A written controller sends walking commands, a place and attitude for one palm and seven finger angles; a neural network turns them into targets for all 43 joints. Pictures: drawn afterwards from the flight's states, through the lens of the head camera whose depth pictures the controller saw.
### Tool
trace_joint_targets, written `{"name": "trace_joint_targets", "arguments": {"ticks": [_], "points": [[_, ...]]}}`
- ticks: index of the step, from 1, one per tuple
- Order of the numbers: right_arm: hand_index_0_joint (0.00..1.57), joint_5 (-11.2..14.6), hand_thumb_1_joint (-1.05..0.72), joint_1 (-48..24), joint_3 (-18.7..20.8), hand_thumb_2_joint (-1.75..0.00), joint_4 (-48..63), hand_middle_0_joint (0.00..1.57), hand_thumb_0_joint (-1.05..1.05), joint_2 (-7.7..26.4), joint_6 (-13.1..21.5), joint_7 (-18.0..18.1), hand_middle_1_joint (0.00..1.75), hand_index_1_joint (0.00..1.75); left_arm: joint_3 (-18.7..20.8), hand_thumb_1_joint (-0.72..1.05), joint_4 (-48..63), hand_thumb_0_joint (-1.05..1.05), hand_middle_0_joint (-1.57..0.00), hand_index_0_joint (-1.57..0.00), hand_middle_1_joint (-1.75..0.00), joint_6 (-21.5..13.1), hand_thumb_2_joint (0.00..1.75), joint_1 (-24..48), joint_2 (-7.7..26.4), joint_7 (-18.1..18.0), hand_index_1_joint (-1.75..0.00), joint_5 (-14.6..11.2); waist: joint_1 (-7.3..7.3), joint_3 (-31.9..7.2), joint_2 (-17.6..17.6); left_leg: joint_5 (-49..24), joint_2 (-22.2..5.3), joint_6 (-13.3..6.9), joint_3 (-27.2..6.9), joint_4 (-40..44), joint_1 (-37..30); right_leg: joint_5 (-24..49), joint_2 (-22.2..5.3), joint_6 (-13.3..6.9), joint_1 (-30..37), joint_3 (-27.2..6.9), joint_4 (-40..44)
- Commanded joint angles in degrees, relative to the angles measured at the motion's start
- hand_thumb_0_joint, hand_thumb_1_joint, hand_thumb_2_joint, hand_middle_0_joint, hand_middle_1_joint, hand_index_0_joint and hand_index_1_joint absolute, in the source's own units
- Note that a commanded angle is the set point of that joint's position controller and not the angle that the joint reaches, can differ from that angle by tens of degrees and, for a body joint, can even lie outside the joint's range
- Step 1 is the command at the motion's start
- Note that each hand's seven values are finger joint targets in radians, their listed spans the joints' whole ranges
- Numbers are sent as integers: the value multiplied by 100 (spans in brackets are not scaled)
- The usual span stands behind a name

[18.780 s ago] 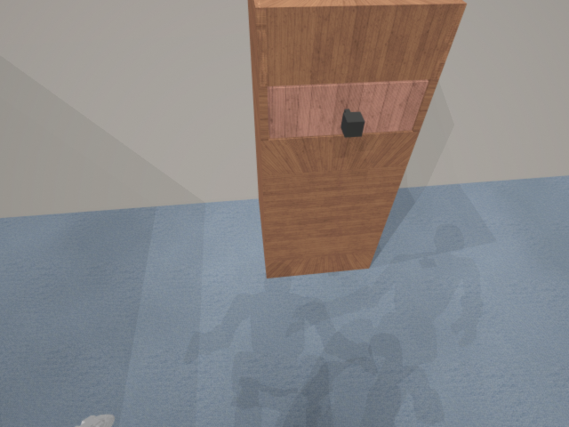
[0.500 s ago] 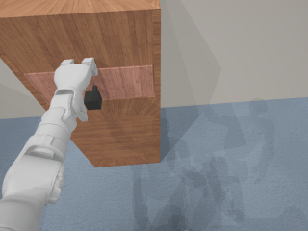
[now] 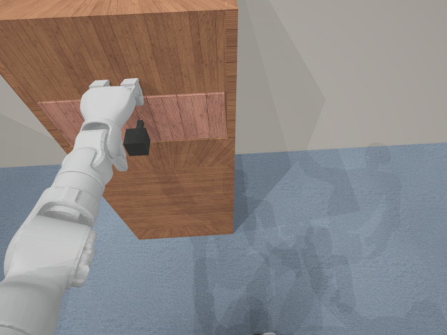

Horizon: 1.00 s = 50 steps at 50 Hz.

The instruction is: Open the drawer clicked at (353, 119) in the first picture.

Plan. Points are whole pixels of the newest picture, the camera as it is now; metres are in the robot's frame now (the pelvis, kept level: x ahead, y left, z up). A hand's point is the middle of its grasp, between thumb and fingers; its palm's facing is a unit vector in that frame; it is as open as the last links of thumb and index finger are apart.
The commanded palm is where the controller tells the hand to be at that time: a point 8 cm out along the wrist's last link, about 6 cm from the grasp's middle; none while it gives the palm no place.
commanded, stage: lower the fingers behind the handle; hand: left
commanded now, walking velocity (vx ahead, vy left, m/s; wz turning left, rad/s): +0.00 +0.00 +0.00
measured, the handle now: (138, 135) +0.53 +0.18 +0.01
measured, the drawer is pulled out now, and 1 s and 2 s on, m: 0.00 0.00 0.00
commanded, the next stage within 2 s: close the thumb around the handle in 1.66 s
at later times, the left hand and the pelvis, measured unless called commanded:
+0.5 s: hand (125, 136) +0.49 +0.19 +0.05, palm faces -0.02 -0.02 -1.00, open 13.8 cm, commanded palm +0.47 +0.20 +0.10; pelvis +0.00 +0.00 +0.00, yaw +0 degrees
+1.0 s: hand (129, 146) +0.49 +0.19 +0.02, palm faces -0.02 -0.02 -1.00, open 13.8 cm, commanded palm +0.47 +0.20 +0.07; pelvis +0.00 +0.00 -0.01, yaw +0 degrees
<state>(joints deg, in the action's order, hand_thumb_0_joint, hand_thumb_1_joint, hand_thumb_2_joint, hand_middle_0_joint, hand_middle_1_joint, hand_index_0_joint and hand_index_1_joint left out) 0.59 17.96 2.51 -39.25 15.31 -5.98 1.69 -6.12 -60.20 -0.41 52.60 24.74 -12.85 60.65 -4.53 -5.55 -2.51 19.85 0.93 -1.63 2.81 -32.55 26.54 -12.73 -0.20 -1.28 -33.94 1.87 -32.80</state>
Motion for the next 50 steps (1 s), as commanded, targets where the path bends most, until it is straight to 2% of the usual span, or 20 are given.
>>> {"name": "trace_joint_targets", "arguments": {"ticks": [1,4,8,14,17,19,22,26,28,30,32,33,34,35,36,38,41,44,48,50], "points": [[20,-31,-90,501,281,-90,450,20,0,788,91,17,30,30,243,-50,1164,0,-30,-30,-120,-105,30,2367,1107,-136,-120,-45,-60,-2346,310,-2435,50,-44,-97,209,-430,1962,103,-68,2056,-156,78],[20,-28,-90,480,269,-90,442,20,0,813,74,22,30,30,439,-50,1216,0,-30,-30,-120,-153,30,2296,1383,-183,-120,-43,-35,-2185,359,-2216,60,-62,-71,252,-285,1880,95,-59,2085,-180,101],[20,-28,-90,495,273,-90,416,20,0,802,89,17,30,30,395,-50,1254,0,-30,-30,-120,-183,30,2394,1345,-325,-120,48,-71,-2060,207,-2079,56,-37,-93,243,-222,1667,107,-76,1856,-165,78],[20,-95,-90,611,346,-90,321,20,0,766,145,-32,30,30,318,-50,1364,0,-30,-30,-120,-241,30,2601,1144,-572,-120,75,-137,-2481,-36,-2436,42,-10,-136,75,-496,1809,132,-80,1721,-155,-28],[20,-89,-90,642,321,-90,258,20,0,812,135,-36,30,30,516,-50,988,0,-30,-30,-120,-129,30,2468,1377,-656,-120,81,-157,-2310,188,-2287,51,-22,-121,65,-224,1794,138,-68,1723,-147,-38],[20,-77,-90,630,306,-90,241,20,0,822,146,-33,30,30,364,-50,863,0,-30,-30,-120,-44,30,2569,1244,-681,-120,102,-223,-2179,243,-2089,59,-33,-109,73,-101,1679,137,-59,1630,-152,-21],[20,-99,-90,675,315,-90,278,20,0,841,159,-17,30,30,620,-50,953,0,-30,-30,-120,-85,30,2517,1576,-666,-120,105,-126,-2600,92,-2232,77,-48,-85,10,-103,1903,117,-59,1916,-220,-104],[20,-91,-90,701,326,-90,259,20,0,818,152,-33,30,30,328,-50,677,0,-30,-30,-120,-62,30,2231,1109,-627,-120,107,-206,-2291,261,-2285,49,-28,-99,-35,-47,1873,144,-61,1641,-141,-105],[20,-81,-90,715,312,-90,253,20,0,859,146,-39,30,30,421,-50,606,0,-30,-30,-120,-38,30,2105,1228,-631,-120,98,-157,-2228,276,-2136,43,-27,-104,-31,20,1712,150,-61,1552,-140,-119],[20,-80,-90,715,315,-90,274,20,0,842,164,-34,30,30,239,-50,684,0,-30,-30,-120,-64,30,2309,1058,-634,-120,98,-248,-2157,206,-1931,61,-41,-92,-52,75,1577,143,-54,1448,-153,-92],[20,-94,-90,764,312,-90,264,20,0,874,179,-16,30,30,482,-50,781,0,-30,-30,-120,-164,30,2471,1402,-681,-120,133,-242,-2264,196,-1858,62,-52,-131,-91,133,1512,138,-59,1468,-187,-144],[20,-112,-90,775,327,-90,275,20,0,848,195,-8,30,30,400,-50,928,0,-30,-30,-120,-227,30,2570,1296,-717,-120,136,-275,-2427,139,-1951,69,-62,-125,-140,63,1610,138,-57,1487,-198,-178],[20,-127,-90,795,342,-90,269,20,0,836,207,-9,30,30,538,-50,973,0,-30,-30,-120,-281,30,2505,1421,-760,-120,167,-208,-2576,42,-2038,72,-48,-136,-189,42,1641,137,-66,1499,-200,-239],[20,-147,-90,782,337,-90,278,20,0,832,214,-16,30,30,517,-50,940,0,-30,-30,-120,-291,30,2445,1381,-803,-120,163,-214,-2541,-59,-2060,79,-44,-118,-223,50,1664,143,-72,1445,-193,-254],[20,-158,-90,826,338,-90,235,20,0,844,214,-26,30,30,640,-50,937,0,-30,-30,-120,-317,30,2501,1505,-853,-120,176,-231,-2619,108,-2125,73,-45,-144,-262,106,1737,144,-68,1504,-187,-294],[20,-172,-90,818,348,-90,231,20,0,831,219,-50,30,30,494,-50,827,0,-30,-30,-120,-278,30,2389,1293,-950,-120,199,-248,-2569,-2,-2144,65,-24,-154,-304,115,1673,156,-68,1309,-148,-341],[20,-188,-90,860,353,-90,169,20,0,863,220,-83,30,30,529,-50,747,0,-30,-30,-120,-183,30,2522,1326,-1058,-120,213,-303,-2619,6,-2198,61,-14,-176,-375,175,1701,164,-74,1244,-140,-391],[20,-209,-90,882,383,-90,151,20,0,862,207,-111,30,30,567,-50,761,0,-30,-30,-120,-130,30,2336,1301,-1070,-120,193,-243,-2845,-84,-2477,37,-10,-165,-459,50,1882,167,-64,1277,-142,-449],[20,-173,-90,873,352,-90,124,20,0,884,156,-120,30,30,399,-50,379,0,-30,-30,-120,3,30,2080,1103,-1007,-120,156,-298,-2436,161,-2146,38,-17,-168,-424,315,1677,177,-53,1124,-111,-405],[20,-163,-90,874,334,-90,110,20,0,912,160,-107,30,30,417,-50,315,0,-30,-30,-120,41,30,2200,1189,-1003,-120,170,-332,-2309,213,-1872,52,-44,-147,-403,452,1510,171,-49,1091,-132,-380]]}}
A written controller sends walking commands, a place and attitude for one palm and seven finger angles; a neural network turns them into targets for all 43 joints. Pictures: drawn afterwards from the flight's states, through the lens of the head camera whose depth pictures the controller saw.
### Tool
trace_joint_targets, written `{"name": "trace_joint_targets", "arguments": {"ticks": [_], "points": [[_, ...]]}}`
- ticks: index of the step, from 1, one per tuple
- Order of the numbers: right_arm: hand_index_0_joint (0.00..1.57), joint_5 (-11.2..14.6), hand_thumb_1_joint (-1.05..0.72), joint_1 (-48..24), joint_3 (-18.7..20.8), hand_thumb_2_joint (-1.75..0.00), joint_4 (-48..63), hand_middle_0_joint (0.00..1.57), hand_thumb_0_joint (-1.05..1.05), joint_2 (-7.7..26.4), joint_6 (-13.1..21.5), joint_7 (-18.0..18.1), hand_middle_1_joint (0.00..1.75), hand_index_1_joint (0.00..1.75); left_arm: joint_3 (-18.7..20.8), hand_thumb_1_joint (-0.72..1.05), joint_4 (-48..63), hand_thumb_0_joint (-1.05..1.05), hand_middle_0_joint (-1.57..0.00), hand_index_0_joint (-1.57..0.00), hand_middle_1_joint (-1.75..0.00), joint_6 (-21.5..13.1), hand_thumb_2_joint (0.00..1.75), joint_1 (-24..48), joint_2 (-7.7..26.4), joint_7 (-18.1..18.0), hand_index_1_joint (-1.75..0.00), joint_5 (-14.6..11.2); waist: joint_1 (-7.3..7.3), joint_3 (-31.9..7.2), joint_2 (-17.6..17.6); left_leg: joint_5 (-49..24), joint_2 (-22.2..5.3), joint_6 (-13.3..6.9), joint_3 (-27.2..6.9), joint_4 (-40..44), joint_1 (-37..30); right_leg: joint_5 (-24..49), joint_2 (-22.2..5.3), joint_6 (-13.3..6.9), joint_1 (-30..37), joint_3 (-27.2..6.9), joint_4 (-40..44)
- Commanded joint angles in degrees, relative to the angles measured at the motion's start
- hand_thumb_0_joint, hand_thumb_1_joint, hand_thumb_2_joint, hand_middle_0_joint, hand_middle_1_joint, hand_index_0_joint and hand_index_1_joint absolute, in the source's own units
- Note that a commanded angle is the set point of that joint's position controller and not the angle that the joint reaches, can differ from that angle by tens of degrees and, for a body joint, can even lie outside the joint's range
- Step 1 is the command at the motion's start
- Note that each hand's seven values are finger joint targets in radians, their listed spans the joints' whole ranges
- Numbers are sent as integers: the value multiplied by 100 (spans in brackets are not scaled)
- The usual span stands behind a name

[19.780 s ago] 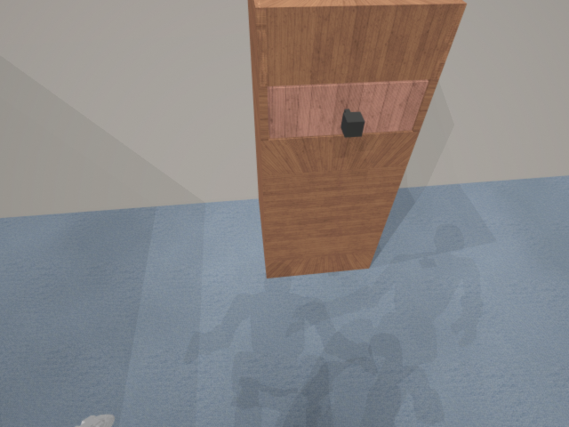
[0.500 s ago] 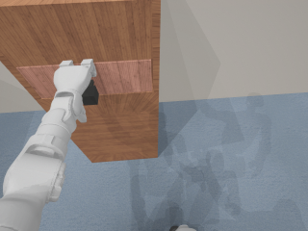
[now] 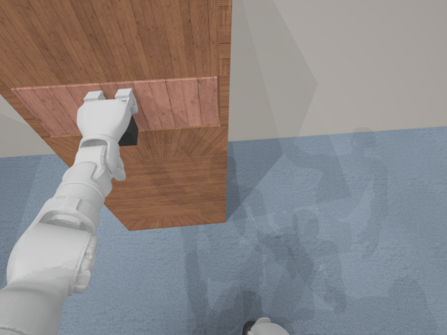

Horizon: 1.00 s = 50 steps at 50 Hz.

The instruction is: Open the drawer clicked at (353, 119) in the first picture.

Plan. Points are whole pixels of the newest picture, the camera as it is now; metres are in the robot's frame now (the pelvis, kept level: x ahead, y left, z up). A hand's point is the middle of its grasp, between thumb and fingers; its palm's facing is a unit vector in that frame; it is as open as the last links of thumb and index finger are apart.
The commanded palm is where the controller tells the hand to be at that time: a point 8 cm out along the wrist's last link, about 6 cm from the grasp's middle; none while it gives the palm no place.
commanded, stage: lower the fingers behind the handle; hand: left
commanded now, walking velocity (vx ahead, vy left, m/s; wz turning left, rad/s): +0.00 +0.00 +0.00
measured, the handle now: (125, 123) +0.53 +0.18 +0.02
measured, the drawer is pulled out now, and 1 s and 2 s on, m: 0.00 0.00 0.02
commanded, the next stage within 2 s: close the thumb around the handle in 0.66 s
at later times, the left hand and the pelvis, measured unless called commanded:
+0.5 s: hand (121, 146) +0.48 +0.18 +0.01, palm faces -0.06 -0.03 -1.00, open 14.0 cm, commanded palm +0.46 +0.19 +0.07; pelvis -0.01 +0.00 -0.01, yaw +0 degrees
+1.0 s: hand (119, 144) +0.48 +0.19 +0.01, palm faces -0.03 -0.03 -1.00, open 12.3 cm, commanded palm +0.46 +0.19 +0.07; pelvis -0.01 +0.00 -0.01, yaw +0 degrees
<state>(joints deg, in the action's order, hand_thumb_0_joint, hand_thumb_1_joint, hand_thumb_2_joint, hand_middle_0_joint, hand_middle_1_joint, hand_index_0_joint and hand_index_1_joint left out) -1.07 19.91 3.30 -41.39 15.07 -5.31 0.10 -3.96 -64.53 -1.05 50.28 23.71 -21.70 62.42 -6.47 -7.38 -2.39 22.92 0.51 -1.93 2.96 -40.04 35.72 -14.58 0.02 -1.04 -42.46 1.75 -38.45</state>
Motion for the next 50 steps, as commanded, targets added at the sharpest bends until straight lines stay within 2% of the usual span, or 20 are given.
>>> {"name": "trace_joint_targets", "arguments": {"ticks": [1,3,6,8,9,11,16,19,20,23,24,26,29,34,35,38,41,44,47,50], "points": [[20,-4,-90,672,251,-90,317,20,0,952,88,61,30,30,312,-50,730,0,-30,-30,-120,98,30,2419,1431,-106,-120,15,-111,-2201,213,-2227,99,-12,-166,323,-444,1735,144,-86,1995,-130,152],[20,5,-90,670,240,-90,354,20,0,922,89,64,30,30,102,-50,640,0,-30,-30,-120,131,30,2363,1201,-78,-120,30,-150,-2104,172,-2117,95,-6,-160,314,-417,1631,145,-79,1851,-116,145],[20,8,-90,704,223,-90,348,20,0,951,92,74,30,30,165,-50,502,0,-30,-30,-120,139,30,2282,1267,-46,-120,32,-164,-2083,278,-2088,89,-10,-179,255,-315,1600,148,-86,1787,-116,93],[20,17,-90,707,229,-90,384,20,0,921,110,64,30,30,-83,-50,418,0,-30,-30,-120,157,30,2210,948,-28,-120,35,-194,-1948,202,-1894,92,-2,-175,242,-282,1398,154,-82,1589,-99,105],[20,16,-90,716,222,-90,374,20,0,939,121,62,30,30,50,-50,464,0,-30,-30,-120,141,30,2221,1108,-40,-120,44,-150,-1989,156,-1916,77,1,-186,222,-279,1384,149,-91,1560,-94,58],[20,8,-90,734,227,-90,389,20,0,940,118,56,30,30,-19,-50,347,0,-30,-30,-120,166,30,2200,991,-21,-120,36,-222,-1991,287,-1895,83,-11,-184,155,-221,1396,161,-88,1522,-93,36],[20,1,-90,748,229,-90,444,20,0,945,112,53,30,30,101,-50,531,0,-30,-30,-120,138,30,2188,1140,-3,-120,12,-140,-2218,198,-1919,88,-6,-181,88,-177,1450,146,-85,1621,-116,-51],[20,23,-90,732,223,-90,461,20,0,929,119,64,30,30,-29,-50,594,0,-30,-30,-120,137,30,2296,1043,-15,-120,17,-205,-2060,159,-1712,78,-10,-193,106,-144,1244,149,-72,1463,-105,-12],[20,16,-90,751,220,-90,449,20,0,944,126,70,30,30,106,-50,623,0,-30,-30,-120,119,30,2319,1192,-41,-120,33,-169,-2079,196,-1741,72,-14,-220,102,-148,1233,151,-80,1471,-105,-37],[20,-41,-90,734,257,-90,492,20,0,910,153,83,30,30,343,-50,1231,0,-30,-30,-120,-121,30,2521,1437,-145,-120,13,-65,-2687,-129,-2045,81,-11,-232,28,-411,1478,136,-91,1696,-160,-123],[20,-61,-90,745,272,-90,484,20,0,889,161,83,30,30,366,-50,1317,0,-30,-30,-120,-183,30,2519,1422,-200,-120,35,-76,-2709,-87,-2157,73,-7,-248,-3,-443,1563,142,-88,1708,-150,-149],[20,-90,-90,736,282,-90,411,20,0,890,174,66,30,30,429,-50,1335,0,-30,-30,-120,-250,30,2598,1457,-339,-120,61,-128,-2661,-54,-2191,63,5,-289,-51,-415,1542,144,-91,1608,-126,-171],[20,-81,-90,696,269,-90,362,20,0,907,167,21,30,30,454,-50,1053,0,-30,-30,-120,-64,30,2309,1461,-476,-120,94,-45,-2505,-38,-2095,84,18,-239,-11,-263,1485,155,-93,1615,-110,-160],[20,-46,-90,720,264,-90,302,20,0,913,145,18,30,30,227,-50,971,0,-30,-30,-120,103,30,2638,1278,-428,-120,15,-197,-2451,23,-1993,87,2,-241,68,-328,1460,153,-69,1647,-102,-52],[20,-47,-90,716,260,-90,277,20,0,940,137,18,30,30,398,-50,882,0,-30,-30,-120,129,30,2505,1467,-413,-120,5,-137,-2434,38,-2001,88,-1,-233,80,-316,1461,150,-73,1694,-110,-51],[20,-54,-90,701,243,-90,307,20,0,931,119,34,30,30,375,-50,961,0,-30,-30,-120,78,30,2484,1471,-331,-120,-19,-98,-2554,-14,-2082,101,-4,-217,83,-336,1595,136,-70,1822,-141,-54],[20,-48,-90,684,233,-90,331,20,0,947,119,63,30,30,518,-33,903,0,-31,-31,-122,7,37,2256,1607,-264,-122,-32,-46,-2502,199,-2071,114,-23,-185,83,-196,1712,131,-68,1995,-170,-60],[20,-47,-90,663,254,-90,364,20,0,913,134,57,30,30,382,-16,968,0,-32,-32,-124,-53,44,2156,1424,-268,-124,13,-31,-2399,-14,-2115,104,-5,-172,76,-263,1675,134,-76,1836,-149,-65],[20,-43,-90,670,262,-90,368,20,0,914,147,57,30,30,292,0,986,0,-34,-34,-125,-67,52,2258,1314,-320,-125,16,-108,-2388,64,-2064,92,-5,-205,76,-279,1592,140,-68,1745,-131,-62],[20,-49,-90,706,257,-90,331,20,0,928,152,51,30,30,365,17,979,0,-35,-35,-127,-16,59,2420,1439,-376,-127,28,-118,-2452,43,-2087,103,-4,-207,42,-297,1604,142,-68,1731,-132,-87]]}}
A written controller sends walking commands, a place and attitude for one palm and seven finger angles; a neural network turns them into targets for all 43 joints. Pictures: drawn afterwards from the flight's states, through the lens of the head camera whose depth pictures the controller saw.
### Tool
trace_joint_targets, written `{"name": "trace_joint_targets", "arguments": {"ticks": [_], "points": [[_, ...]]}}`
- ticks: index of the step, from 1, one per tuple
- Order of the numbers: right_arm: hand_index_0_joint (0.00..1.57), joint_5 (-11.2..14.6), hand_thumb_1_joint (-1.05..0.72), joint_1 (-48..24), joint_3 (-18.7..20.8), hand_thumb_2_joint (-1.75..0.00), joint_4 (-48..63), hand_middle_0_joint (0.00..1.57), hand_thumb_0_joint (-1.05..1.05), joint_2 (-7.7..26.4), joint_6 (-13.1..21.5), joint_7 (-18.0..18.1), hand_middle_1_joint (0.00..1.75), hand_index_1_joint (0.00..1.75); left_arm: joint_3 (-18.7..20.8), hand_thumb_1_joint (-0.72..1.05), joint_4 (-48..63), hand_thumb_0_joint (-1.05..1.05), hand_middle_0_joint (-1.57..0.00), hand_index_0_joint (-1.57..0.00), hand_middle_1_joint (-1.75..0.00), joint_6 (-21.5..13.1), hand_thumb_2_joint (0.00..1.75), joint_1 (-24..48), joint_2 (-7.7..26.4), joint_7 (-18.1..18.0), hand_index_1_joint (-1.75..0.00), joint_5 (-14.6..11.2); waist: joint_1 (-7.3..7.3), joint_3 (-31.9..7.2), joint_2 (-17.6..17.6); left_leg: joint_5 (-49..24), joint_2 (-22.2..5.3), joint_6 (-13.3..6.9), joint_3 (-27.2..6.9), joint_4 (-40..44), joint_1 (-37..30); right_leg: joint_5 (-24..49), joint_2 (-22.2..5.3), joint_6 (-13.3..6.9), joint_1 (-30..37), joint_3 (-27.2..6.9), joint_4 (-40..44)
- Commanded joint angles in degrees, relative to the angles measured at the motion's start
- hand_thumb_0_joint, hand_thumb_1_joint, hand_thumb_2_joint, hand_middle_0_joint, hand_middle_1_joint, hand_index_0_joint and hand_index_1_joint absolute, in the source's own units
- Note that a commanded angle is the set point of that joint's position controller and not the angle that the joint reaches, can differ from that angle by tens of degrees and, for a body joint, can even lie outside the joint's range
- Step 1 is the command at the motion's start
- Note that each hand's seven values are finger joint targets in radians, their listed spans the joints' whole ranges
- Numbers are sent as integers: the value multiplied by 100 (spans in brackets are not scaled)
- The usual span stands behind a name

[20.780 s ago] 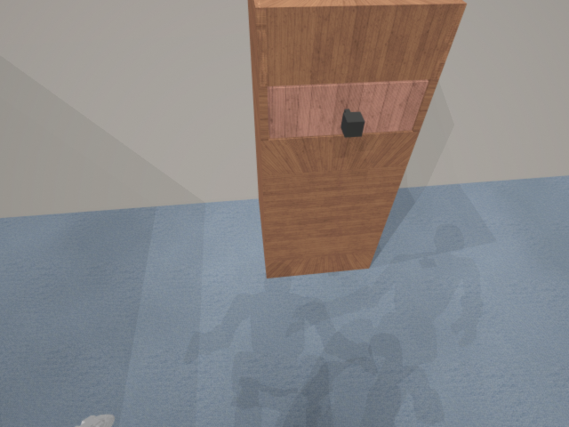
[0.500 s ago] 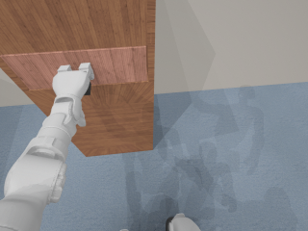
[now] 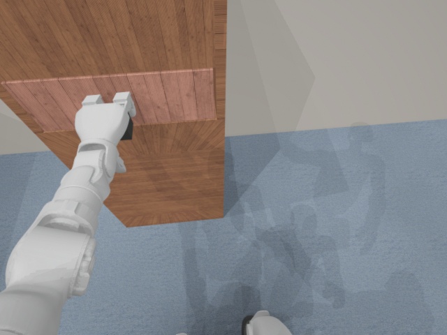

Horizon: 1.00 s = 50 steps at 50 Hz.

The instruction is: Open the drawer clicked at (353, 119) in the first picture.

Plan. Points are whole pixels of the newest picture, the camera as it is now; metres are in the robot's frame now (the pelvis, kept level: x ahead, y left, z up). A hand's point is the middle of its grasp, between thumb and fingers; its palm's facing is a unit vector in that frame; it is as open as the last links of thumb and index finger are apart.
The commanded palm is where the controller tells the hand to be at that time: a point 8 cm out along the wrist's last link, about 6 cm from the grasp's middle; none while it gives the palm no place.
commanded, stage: close the thumb around the handle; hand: left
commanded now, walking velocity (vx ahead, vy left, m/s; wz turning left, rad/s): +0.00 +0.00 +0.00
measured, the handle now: (119, 117) +0.53 +0.18 +0.03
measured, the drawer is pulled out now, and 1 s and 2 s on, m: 0.00 0.02 0.10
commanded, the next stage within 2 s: pull the drawer open in 0.46 s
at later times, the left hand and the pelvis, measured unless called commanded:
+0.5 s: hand (115, 137) +0.49 +0.19 +0.02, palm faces -0.04 -0.03 -1.00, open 8.1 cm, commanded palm +0.47 +0.19 +0.07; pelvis +0.01 +0.00 +0.00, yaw +0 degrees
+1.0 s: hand (115, 147) +0.47 +0.19 +0.02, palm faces -0.02 -0.05 -1.00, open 8.0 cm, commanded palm +0.42 +0.19 +0.07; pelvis +0.02 +0.00 +0.01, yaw -1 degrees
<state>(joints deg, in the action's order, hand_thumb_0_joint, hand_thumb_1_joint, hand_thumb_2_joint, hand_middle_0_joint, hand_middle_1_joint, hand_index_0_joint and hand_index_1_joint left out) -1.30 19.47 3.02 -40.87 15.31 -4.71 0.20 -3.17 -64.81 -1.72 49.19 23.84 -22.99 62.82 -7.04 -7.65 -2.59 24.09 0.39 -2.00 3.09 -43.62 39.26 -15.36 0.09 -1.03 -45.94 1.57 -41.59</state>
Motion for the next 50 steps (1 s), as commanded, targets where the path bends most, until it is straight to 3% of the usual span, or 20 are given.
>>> {"name": "trace_joint_targets", "arguments": {"ticks": [1,6,7,10,11,13,15,16,18,20,22,23,28,30,34,36,40,41,43,50], "points": [[20,-36,-90,740,294,-90,270,20,0,895,89,36,30,30,259,23,1026,0,-35,-35,-128,51,61,2604,1377,-250,-128,-24,-97,-2453,21,-2275,117,4,-217,375,-681,1756,137,-74,2082,-122,229],[20,-25,-90,754,273,-90,244,20,0,921,74,52,30,30,300,51,847,0,-37,-37,-131,174,73,2683,1488,-236,-131,-11,-123,-2469,99,-2216,128,1,-219,353,-602,1724,134,-65,2085,-116,207],[20,-29,-90,776,270,-90,253,20,0,917,80,50,30,30,262,56,897,0,-38,-38,-131,177,76,2725,1478,-231,-131,0,-129,-2529,-33,-2282,124,3,-227,354,-640,1786,128,-61,2081,-122,190],[20,-31,-90,771,283,-90,280,20,0,895,75,40,30,30,181,73,905,0,-39,-39,-133,193,83,2588,1306,-178,-133,-20,-80,-2588,-108,-2483,105,27,-238,341,-784,1850,143,-72,2050,-92,170],[20,-34,-90,785,288,-90,261,20,0,895,68,40,30,30,165,79,855,0,-39,-39,-134,188,85,2604,1257,-153,-134,-33,-133,-2587,-2,-2568,94,23,-254,306,-811,1904,151,-71,2029,-91,179],[20,-40,-90,815,297,-90,259,20,0,903,69,48,30,30,249,90,984,0,-40,-40,-135,138,90,2612,1378,-149,-135,-22,-101,-2660,3,-2614,85,18,-264,309,-821,1958,143,-62,2087,-96,158],[20,-51,-90,805,310,-90,272,20,0,891,69,39,30,30,206,90,1122,0,-40,-40,-135,93,90,2633,1298,-155,-135,-32,-89,-2670,-49,-2646,80,21,-244,313,-876,1990,146,-60,2107,-100,181],[20,-60,-90,801,305,-90,267,20,0,900,55,38,30,30,359,90,1128,0,-40,-40,-135,76,90,2529,1450,-160,-135,-26,-21,-2790,-16,-2771,90,25,-253,292,-851,2100,146,-73,2238,-112,133],[20,-44,-90,791,314,-90,278,20,0,862,55,25,30,30,112,90,1169,0,-40,-40,-135,79,90,2502,1145,-164,-135,-9,-76,-2631,-100,-2780,64,40,-276,315,-928,2015,156,-73,2056,-79,170],[20,-46,-90,787,317,-90,259,20,0,867,58,11,30,30,117,90,1122,0,-40,-40,-135,95,90,2424,1115,-183,-135,-12,-63,-2540,-135,-2793,56,49,-266,319,-943,1976,164,-79,2002,-64,178],[20,-52,-90,810,310,-90,241,20,0,887,53,11,30,30,204,90,1143,0,-40,-40,-135,81,90,2499,1245,-193,-135,-13,-69,-2526,-26,-2735,61,36,-270,341,-857,2004,154,-71,2085,-75,181],[20,-54,-90,791,314,-90,240,20,0,891,49,9,30,30,332,90,1130,0,-40,-40,-135,84,90,2372,1375,-196,-135,-20,3,-2630,-2,-2691,75,27,-247,339,-836,2015,156,-75,2188,-95,171],[20,-42,-90,757,303,-90,251,20,0,890,32,19,30,30,325,90,1152,0,-40,-40,-135,90,90,2306,1397,-171,-135,-15,-4,-2526,24,-2679,82,28,-230,372,-766,2085,146,-73,2237,-102,180],[20,-33,-90,721,305,-90,289,20,0,869,39,8,30,30,258,90,1083,0,-40,-40,-135,109,90,2011,1237,-163,-135,-38,50,-2434,80,-2633,81,24,-203,422,-760,2052,154,-77,2281,-91,222],[20,-28,-90,690,345,-90,359,20,0,820,24,-18,30,30,224,90,1381,0,-40,-40,-135,46,90,1600,1049,-119,-135,-58,197,-2687,-30,-3177,42,44,-193,390,-1032,2341,149,-82,2409,-86,183],[20,-23,-90,634,328,-90,384,20,0,850,-8,-24,30,30,440,90,1305,0,-40,-40,-135,68,90,1194,1231,-89,-135,-111,303,-2607,192,-3129,57,29,-166,426,-843,2467,139,-85,2625,-124,191],[20,12,-90,525,347,-90,464,20,0,808,-11,-27,30,30,270,90,1596,0,-40,-40,-135,78,90,885,983,-90,-135,-83,352,-2437,213,-3158,40,25,-122,522,-918,2527,138,-78,2670,-112,252],[20,18,-90,482,343,-90,474,20,0,813,-32,-31,30,30,419,90,1671,0,-40,-40,-135,75,90,731,1120,-94,-135,-68,435,-2537,226,-3286,43,28,-138,520,-902,2576,124,-96,2767,-132,222],[20,31,-90,431,362,-90,557,20,0,754,-34,-51,30,30,153,90,1896,0,-40,-40,-135,107,90,512,744,-106,-135,-38,455,-2504,103,-3522,18,50,-145,546,-1089,2627,132,-93,2703,-87,242],[20,48,-90,228,394,-90,632,20,0,715,-69,-110,30,30,86,90,2752,0,-40,-40,-135,296,90,-48,516,-168,-135,-34,540,-2544,154,-4208,-44,83,-216,557,-1507,2893,126,-101,2803,-68,272]]}}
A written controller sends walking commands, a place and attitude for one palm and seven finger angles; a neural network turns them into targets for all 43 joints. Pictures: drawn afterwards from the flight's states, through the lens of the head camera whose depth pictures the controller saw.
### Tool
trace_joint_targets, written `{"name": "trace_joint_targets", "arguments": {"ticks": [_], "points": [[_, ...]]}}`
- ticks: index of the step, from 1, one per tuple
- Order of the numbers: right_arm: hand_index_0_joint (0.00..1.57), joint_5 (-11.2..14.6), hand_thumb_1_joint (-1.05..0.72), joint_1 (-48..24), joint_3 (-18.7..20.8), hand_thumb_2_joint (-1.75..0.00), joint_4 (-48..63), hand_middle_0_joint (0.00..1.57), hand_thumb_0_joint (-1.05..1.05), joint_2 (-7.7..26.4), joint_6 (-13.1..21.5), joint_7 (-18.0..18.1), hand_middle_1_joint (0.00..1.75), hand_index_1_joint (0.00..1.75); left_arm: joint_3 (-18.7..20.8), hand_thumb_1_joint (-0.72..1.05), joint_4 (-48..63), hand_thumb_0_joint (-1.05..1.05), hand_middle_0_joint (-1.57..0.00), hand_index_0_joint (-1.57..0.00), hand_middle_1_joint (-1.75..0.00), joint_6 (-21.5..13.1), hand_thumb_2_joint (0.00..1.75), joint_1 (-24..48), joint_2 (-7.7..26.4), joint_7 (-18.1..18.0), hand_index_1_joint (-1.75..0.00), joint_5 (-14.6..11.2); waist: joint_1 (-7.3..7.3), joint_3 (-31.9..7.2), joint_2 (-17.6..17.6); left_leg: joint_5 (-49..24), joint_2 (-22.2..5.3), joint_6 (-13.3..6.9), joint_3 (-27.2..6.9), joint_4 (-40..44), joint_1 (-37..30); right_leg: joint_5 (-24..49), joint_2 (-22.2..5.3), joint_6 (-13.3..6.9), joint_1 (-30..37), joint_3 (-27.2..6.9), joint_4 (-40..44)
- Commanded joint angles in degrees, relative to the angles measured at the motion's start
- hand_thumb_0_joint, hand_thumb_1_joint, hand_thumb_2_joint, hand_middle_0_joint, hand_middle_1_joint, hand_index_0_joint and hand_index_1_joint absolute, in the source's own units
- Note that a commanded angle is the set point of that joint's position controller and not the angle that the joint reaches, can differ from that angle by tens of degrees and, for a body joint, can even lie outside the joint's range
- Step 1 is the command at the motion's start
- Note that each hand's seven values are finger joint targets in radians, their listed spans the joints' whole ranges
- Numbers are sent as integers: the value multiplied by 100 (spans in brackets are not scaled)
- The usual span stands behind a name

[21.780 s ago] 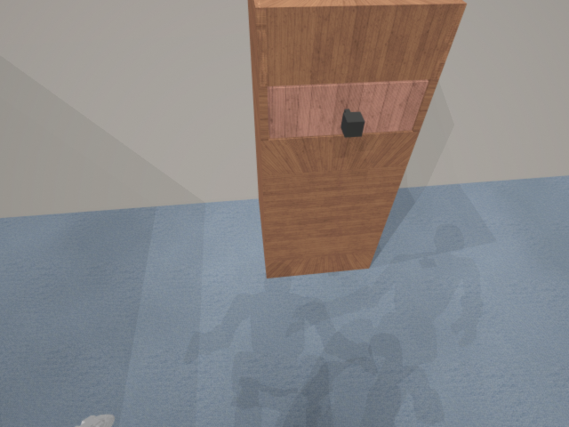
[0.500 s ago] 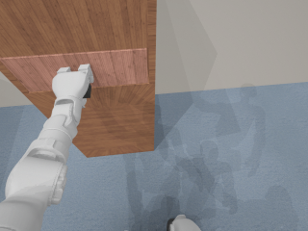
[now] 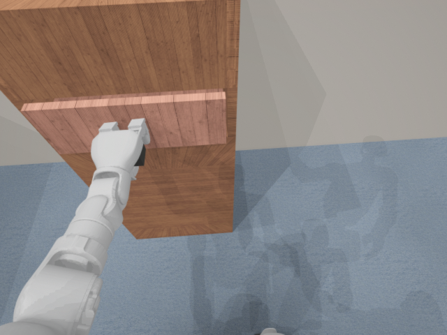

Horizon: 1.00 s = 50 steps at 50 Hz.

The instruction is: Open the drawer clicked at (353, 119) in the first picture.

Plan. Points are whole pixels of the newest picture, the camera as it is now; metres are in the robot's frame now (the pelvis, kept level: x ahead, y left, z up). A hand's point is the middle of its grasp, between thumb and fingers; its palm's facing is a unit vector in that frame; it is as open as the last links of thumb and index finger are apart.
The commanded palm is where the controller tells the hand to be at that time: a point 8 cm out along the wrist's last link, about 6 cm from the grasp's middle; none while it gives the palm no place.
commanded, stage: pull the drawer open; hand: left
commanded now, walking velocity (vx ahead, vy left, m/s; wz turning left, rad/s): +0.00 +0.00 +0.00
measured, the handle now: (132, 143) +0.48 +0.18 +0.02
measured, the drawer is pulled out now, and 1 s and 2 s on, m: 0.02 0.10 0.30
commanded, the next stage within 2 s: open the thumb to release the handle in 2.00 s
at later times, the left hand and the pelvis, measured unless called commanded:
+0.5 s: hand (126, 174) +0.42 +0.19 +0.01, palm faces -0.02 -0.03 -1.00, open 8.0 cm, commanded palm +0.40 +0.20 +0.06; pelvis -0.02 -0.01 +0.00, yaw +2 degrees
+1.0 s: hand (124, 198) +0.36 +0.19 +0.01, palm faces +0.02 -0.07 -1.00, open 7.9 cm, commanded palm +0.31 +0.20 +0.06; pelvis -0.02 -0.01 +0.01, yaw -1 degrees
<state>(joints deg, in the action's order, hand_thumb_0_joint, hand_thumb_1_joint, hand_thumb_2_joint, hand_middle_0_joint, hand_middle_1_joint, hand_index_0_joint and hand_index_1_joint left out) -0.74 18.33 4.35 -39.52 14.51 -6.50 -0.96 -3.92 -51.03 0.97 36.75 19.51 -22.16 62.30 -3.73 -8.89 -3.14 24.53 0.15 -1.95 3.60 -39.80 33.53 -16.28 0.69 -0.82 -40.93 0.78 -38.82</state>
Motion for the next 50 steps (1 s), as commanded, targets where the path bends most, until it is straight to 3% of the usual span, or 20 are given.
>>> {"name": "trace_joint_targets", "arguments": {"ticks": [1,2,6,7,8,10,12,16,18,21,23,28,30,33,36,39,41,48,49,50], "points": [[20,-16,-90,285,270,-90,525,20,0,784,100,1,30,30,90,90,1579,0,-40,-40,-135,39,90,1160,853,-234,-135,-2,182,-2498,179,-4360,-24,81,-286,155,-1061,3049,61,-122,2327,12,5],[20,-5,-90,250,265,-90,531,20,0,765,95,-4,30,30,125,90,1642,0,-40,-40,-135,70,90,1024,886,-236,-135,-28,217,-2382,79,-4302,-21,82,-266,192,-1078,3037,57,-123,2334,9,41],[20,39,-90,0,218,-90,613,20,0,757,85,43,30,30,138,90,1864,0,-40,-40,-135,125,90,743,888,-223,-135,-37,228,-2057,375,-3862,25,67,-241,331,-975,2881,55,-129,2476,8,143],[20,45,-90,21,186,-90,488,20,0,782,75,100,30,30,51,90,1669,0,-40,-40,-135,126,90,1568,971,-267,-135,13,-16,-1794,386,-3512,32,76,-246,331,-942,2689,58,-105,2227,34,167],[20,29,-90,91,173,-90,366,20,0,780,96,152,30,30,17,90,1424,0,-40,-40,-135,106,90,2303,1059,-314,-135,104,-154,-1567,398,-3201,51,74,-250,328,-847,2455,54,-103,1997,59,165],[20,-14,-90,118,170,-90,319,20,0,749,125,195,30,30,183,90,1044,0,-40,-40,-135,119,90,2144,1213,-358,-135,207,9,-1815,270,-3255,101,82,-211,309,-859,2453,48,-138,2108,36,117],[20,-48,-90,109,179,-90,326,20,0,712,137,203,30,30,93,90,1101,0,-40,-40,-135,75,90,2486,1151,-380,-135,240,-10,-2103,10,-3300,119,96,-190,252,-959,2505,29,-137,2137,6,82],[20,-34,-90,55,138,-90,326,20,0,734,154,238,30,30,215,90,637,0,-40,-40,-135,49,90,2445,1278,-357,-135,162,-17,-1950,347,-2787,177,59,-166,276,-597,2379,21,-127,2268,-31,108],[20,-19,-90,47,130,-90,370,20,0,708,179,255,30,30,42,90,581,0,-40,-40,-135,22,90,2530,1103,-352,-135,144,-55,-1909,288,-2580,186,52,-159,314,-540,2236,10,-118,2212,-22,128],[20,-21,-90,62,118,-90,380,20,0,754,210,275,30,30,299,90,510,0,-40,-40,-135,-50,90,2599,1432,-355,-135,122,-12,-2023,355,-2376,207,30,-169,305,-397,2088,7,-114,2314,-79,120],[20,-15,-90,115,125,-90,380,20,0,733,245,277,30,30,166,90,545,0,-40,-40,-135,-103,90,2728,1318,-374,-135,131,-57,-2024,228,-2261,206,30,-157,309,-391,2000,4,-109,2225,-76,127],[20,-17,-90,223,141,-90,308,20,0,779,309,267,30,30,276,90,366,0,-40,-40,-135,-177,90,2797,1463,-425,-135,121,-80,-2032,263,-2032,207,17,-158,301,-231,1782,9,-104,2167,-105,138],[20,-21,-90,258,142,-90,280,20,0,813,332,274,30,30,430,90,383,0,-40,-40,-135,-223,90,2885,1704,-454,-135,119,-61,-2122,213,-1940,216,7,-151,298,-182,1717,6,-102,2200,-142,139],[20,0,-90,218,177,-90,384,20,0,762,344,229,30,30,331,90,448,0,-40,-40,-135,-290,90,2149,1366,-412,-135,44,124,-2215,176,-2069,207,22,-120,350,-226,1828,23,-132,2369,-121,140],[20,21,-90,153,202,-90,470,20,0,771,354,192,30,30,411,90,662,0,-40,-40,-135,-376,90,1489,1287,-374,-135,-33,282,-2259,252,-2172,188,23,-128,410,-250,1874,33,-158,2524,-126,155],[20,63,-90,49,230,-90,590,20,0,761,389,162,30,30,300,90,1146,0,-40,-40,-135,-389,90,905,1079,-365,-135,-85,358,-2086,268,-2162,153,23,-110,508,-316,1832,41,-159,2542,-119,222],[20,85,-90,-49,238,-90,625,20,0,773,392,148,30,30,298,90,1361,0,-40,-40,-135,-336,90,444,981,-376,-135,-105,366,-1971,471,-2298,133,19,-128,548,-375,1935,54,-170,2599,-102,258],[20,143,-90,-504,201,-90,819,20,0,740,384,109,30,30,393,90,2722,0,-40,-40,-135,48,90,-985,937,-436,-135,-151,546,-1675,418,-2726,84,69,-121,700,-748,2159,54,-163,2752,-86,309],[20,155,-90,-602,181,-90,856,20,0,728,386,101,30,30,147,90,2848,0,-40,-40,-135,136,90,-1098,680,-413,-135,-143,509,-1513,367,-2734,77,86,-134,714,-832,2066,61,-163,2619,-51,334],[20,156,-90,-665,172,-90,887,20,0,722,398,94,30,30,155,90,3077,0,-40,-40,-135,192,90,-1147,669,-413,-135,-166,534,-1490,393,-2753,58,89,-142,738,-908,2048,58,-163,2637,-44,350]]}}
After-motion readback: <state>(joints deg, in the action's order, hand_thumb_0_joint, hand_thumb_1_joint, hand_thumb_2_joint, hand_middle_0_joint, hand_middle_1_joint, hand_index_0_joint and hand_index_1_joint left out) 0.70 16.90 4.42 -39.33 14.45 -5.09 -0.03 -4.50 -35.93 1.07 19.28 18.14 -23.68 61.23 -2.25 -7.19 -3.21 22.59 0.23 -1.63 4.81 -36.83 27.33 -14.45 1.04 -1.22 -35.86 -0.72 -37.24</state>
